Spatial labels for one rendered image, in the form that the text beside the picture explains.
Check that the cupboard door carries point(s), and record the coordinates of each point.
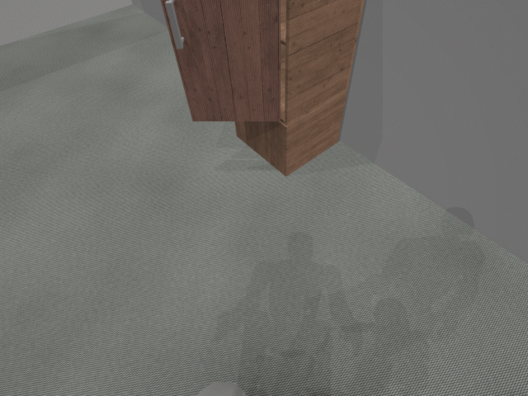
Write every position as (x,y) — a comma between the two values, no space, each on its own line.
(230,63)

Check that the handle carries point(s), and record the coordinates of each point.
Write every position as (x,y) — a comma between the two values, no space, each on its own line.
(174,24)

